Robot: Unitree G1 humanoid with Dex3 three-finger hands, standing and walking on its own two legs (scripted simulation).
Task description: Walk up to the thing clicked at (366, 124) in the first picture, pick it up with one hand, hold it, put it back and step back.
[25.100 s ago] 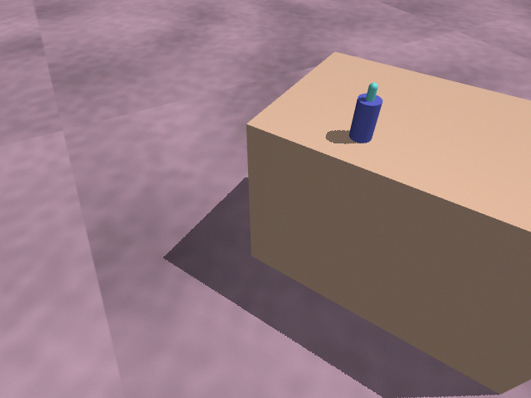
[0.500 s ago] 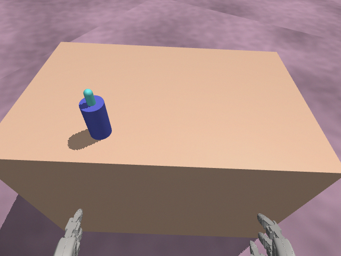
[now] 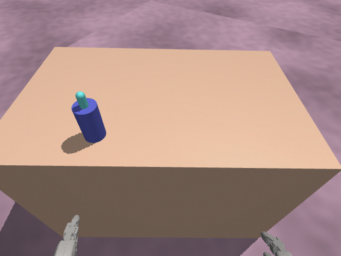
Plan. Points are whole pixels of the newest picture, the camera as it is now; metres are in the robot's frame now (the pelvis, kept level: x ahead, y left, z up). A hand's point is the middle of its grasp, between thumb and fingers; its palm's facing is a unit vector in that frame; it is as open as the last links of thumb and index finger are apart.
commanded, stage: home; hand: left
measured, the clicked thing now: (88, 115) +0.49 +0.24 +0.05
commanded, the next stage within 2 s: stand in 1.82 s
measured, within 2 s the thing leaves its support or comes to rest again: neither
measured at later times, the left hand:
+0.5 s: hand out of the picture +0.16 +0.18 -0.06, palm faces +0.11 -0.95 -0.28, open 17.5 cm
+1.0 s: hand out of the picture +0.17 +0.18 -0.07, palm faces +0.11 -0.95 -0.28, open 17.5 cm
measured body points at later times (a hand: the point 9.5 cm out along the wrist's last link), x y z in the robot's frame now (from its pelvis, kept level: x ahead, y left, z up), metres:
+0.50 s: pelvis +0.00 -0.01 +0.00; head +0.02 -0.01 +0.45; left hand +0.15 +0.22 -0.04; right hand +0.16 -0.24 -0.08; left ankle +0.02 +0.12 -0.70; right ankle -0.02 -0.12 -0.70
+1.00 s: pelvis +0.00 +0.00 +0.00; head +0.03 +0.00 +0.45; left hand +0.16 +0.23 -0.05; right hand +0.16 -0.24 -0.08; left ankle +0.02 +0.12 -0.70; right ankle -0.02 -0.12 -0.70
